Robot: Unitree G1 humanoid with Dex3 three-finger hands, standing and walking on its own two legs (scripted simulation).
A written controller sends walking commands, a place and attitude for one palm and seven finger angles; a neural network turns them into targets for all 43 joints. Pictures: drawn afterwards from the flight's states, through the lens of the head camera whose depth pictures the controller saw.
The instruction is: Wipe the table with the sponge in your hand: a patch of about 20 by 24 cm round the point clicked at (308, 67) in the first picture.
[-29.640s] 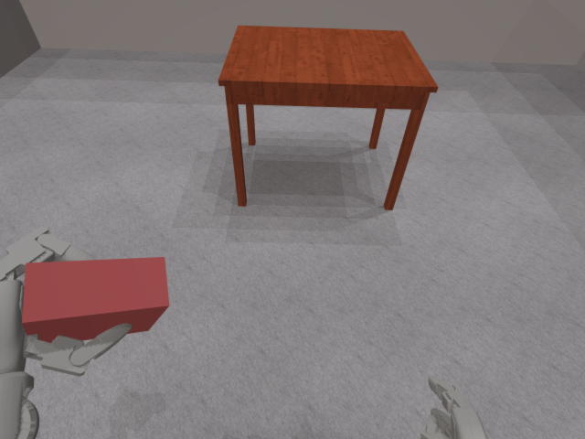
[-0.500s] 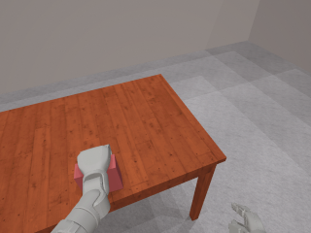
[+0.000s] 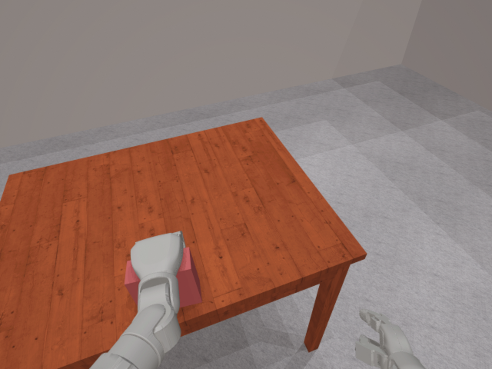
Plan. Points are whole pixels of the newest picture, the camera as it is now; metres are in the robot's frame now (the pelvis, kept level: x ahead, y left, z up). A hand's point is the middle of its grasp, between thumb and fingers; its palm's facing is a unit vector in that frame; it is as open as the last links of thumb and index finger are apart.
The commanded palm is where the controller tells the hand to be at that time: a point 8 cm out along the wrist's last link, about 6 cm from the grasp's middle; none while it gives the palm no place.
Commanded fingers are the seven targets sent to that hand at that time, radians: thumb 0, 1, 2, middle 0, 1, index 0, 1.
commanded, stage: wipe forward along the third lane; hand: left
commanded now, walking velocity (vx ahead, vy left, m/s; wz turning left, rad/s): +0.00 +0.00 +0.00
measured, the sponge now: (168, 287) +0.28 +0.20 -0.06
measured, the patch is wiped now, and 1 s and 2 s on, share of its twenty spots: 0.80 0.85 0.95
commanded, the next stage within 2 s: wipe back along the third lane in 1.56 s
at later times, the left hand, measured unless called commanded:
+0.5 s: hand (169, 256) +0.33 +0.20 -0.02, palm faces -0.11 -0.04 -0.99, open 9.6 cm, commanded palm +0.32 +0.20 +0.01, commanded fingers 0.00 0.10 1.30 -1.20 -1.60 -1.20 -1.60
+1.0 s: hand (168, 232) +0.38 +0.22 -0.02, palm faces -0.14 +0.00 -0.99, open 9.6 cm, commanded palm +0.37 +0.22 +0.01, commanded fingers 0.00 0.10 1.30 -1.20 -1.60 -1.20 -1.60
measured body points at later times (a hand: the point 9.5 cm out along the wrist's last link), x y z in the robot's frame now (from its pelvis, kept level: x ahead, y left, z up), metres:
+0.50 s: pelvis -0.04 -0.01 -0.02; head -0.03 -0.03 +0.43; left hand +0.33 +0.20 +0.03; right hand +0.12 -0.24 -0.14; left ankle +0.02 +0.11 -0.73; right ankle -0.01 -0.07 -0.73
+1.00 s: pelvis -0.05 -0.02 -0.03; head +0.00 -0.04 +0.41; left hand +0.38 +0.22 +0.03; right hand +0.01 -0.29 -0.17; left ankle +0.02 +0.10 -0.72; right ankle -0.01 -0.07 -0.73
